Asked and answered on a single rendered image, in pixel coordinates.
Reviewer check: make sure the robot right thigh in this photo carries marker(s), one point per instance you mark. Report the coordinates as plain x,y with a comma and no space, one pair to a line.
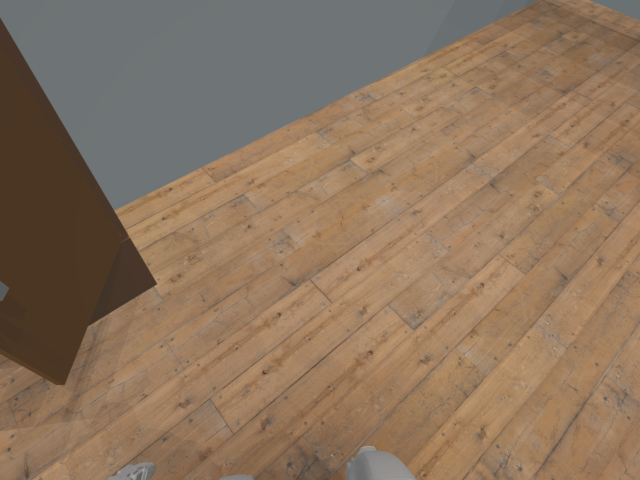
377,465

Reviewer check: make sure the cupboard door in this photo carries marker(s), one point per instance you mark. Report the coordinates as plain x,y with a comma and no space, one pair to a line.
57,244

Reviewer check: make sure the robot right shin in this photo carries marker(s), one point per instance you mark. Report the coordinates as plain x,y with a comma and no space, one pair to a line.
367,448

